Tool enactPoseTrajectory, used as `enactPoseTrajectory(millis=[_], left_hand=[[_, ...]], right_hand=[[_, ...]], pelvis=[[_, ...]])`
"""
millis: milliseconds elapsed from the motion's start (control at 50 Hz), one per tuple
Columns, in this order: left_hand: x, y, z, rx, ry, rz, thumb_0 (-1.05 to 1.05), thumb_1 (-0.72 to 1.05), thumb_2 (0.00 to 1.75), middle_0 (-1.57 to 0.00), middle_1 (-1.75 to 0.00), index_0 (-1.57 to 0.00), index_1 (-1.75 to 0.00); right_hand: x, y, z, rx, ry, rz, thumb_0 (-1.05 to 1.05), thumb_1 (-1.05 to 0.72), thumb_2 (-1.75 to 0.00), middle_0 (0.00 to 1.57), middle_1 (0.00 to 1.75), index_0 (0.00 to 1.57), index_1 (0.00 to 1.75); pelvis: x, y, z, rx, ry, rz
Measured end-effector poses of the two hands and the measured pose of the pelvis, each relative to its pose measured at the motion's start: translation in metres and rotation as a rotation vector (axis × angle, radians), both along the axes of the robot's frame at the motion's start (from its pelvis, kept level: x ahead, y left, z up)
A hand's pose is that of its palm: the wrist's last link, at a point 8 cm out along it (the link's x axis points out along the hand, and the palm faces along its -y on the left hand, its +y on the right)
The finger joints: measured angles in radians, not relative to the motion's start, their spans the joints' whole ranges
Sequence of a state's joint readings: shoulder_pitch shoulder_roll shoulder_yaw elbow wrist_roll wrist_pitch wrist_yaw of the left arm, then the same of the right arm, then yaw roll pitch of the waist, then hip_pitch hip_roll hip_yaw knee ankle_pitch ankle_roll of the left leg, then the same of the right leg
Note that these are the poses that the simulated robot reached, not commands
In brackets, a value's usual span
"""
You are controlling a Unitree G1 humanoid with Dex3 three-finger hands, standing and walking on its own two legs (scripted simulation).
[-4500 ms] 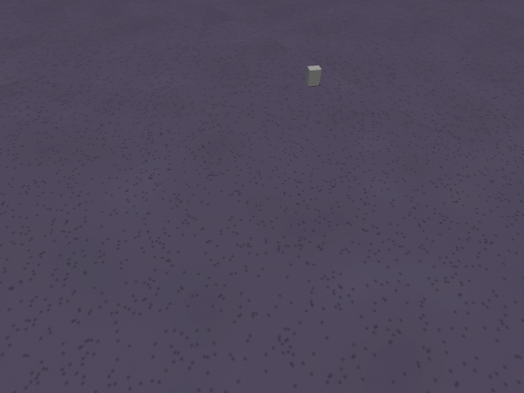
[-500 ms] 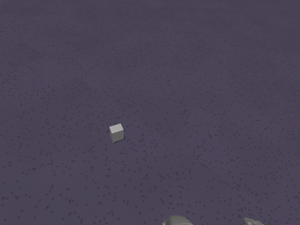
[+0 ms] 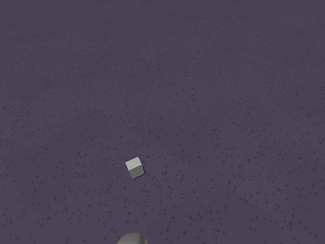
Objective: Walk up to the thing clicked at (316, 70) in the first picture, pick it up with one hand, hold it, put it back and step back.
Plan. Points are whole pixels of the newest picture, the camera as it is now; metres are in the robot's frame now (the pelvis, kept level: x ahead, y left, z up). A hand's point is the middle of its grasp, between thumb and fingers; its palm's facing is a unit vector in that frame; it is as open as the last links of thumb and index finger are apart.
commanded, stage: walk up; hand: left
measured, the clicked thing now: (135, 168) +0.66 +0.24 -0.71
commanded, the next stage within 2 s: none
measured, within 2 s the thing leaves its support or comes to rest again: neither
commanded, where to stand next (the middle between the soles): +0.34 +0.07 m, yaw +1 degrees
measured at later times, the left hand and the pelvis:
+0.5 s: hand (54, 229) +0.19 +0.34 -0.16, palm faces -0.02 -0.95 -0.32, open 7.4 cm; pelvis +0.15 +0.07 +0.00, yaw +1 degrees
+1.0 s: hand (77, 177) +0.34 +0.31 -0.13, palm faces -0.04 -0.92 -0.39, open 7.4 cm; pelvis +0.25 +0.05 -0.01, yaw -1 degrees
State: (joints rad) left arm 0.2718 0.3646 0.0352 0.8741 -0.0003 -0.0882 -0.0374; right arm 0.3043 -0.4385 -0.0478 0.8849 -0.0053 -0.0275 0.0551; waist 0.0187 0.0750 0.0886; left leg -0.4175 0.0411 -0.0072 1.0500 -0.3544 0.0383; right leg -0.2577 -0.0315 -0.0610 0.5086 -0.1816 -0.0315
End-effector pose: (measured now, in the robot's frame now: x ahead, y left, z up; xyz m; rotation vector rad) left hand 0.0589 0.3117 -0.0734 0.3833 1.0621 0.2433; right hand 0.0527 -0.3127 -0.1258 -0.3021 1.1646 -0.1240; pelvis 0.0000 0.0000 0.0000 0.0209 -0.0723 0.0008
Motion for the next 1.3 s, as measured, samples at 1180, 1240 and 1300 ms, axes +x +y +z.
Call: enactPoseTrajectory(millis=[1180,1240,1300], left_hand=[[0.277,0.069,-0.055,-0.084,0.075,0.033,0.01,0.90,0.90,-0.20,-0.30,-0.21,-0.30],[0.275,0.069,-0.060,-0.112,0.119,0.036,0.01,0.90,0.90,-0.20,-0.30,-0.21,-0.30],[0.270,0.068,-0.063,-0.118,0.165,0.043,0.01,0.90,0.90,-0.20,-0.30,-0.21,-0.30]], right_hand=[[0.248,0.063,0.013,-0.136,0.049,-0.044,0.01,-0.90,-0.89,0.20,0.30,0.20,0.30],[0.254,0.071,0.021,-0.136,0.052,-0.045,0.01,-0.90,-0.89,0.20,0.30,0.20,0.30],[0.266,0.075,0.024,-0.129,0.043,-0.030,0.01,-0.90,-0.89,0.20,0.30,0.20,0.30]], pelvis=[[0.266,0.072,-0.015,-0.014,0.004,-0.008],[0.270,0.075,-0.010,-0.028,0.016,-0.004],[0.273,0.074,-0.007,-0.023,0.033,-0.010]])
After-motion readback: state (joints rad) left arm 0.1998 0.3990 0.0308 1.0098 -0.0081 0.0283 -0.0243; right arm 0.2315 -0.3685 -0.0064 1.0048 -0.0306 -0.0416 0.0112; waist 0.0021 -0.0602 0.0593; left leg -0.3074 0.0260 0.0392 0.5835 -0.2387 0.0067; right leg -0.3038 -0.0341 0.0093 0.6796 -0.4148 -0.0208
